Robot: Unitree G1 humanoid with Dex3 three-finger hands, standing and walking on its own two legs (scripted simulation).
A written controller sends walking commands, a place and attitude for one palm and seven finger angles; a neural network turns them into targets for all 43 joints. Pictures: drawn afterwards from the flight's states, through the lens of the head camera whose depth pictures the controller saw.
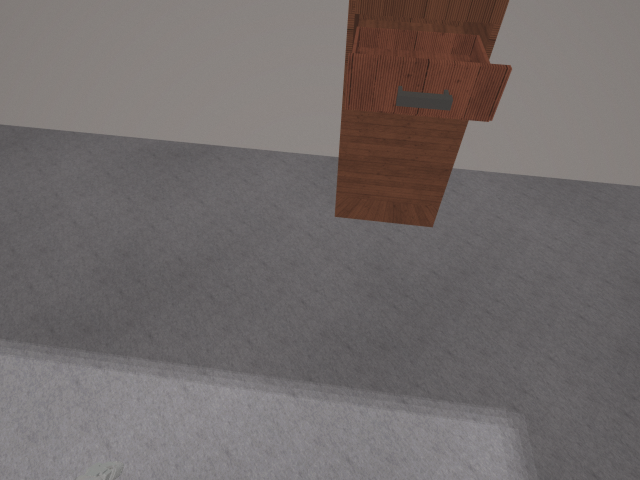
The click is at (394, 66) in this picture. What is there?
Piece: drawer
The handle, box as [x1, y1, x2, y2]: [396, 86, 452, 110]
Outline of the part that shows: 398,86 396,105 449,110 452,97 448,94 447,90 444,90 442,94 402,91 401,86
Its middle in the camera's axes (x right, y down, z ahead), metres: +0.26 -0.36 +0.97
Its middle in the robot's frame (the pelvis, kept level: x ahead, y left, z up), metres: +0.98 -0.21 +0.01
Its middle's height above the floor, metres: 0.78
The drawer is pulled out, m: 0.29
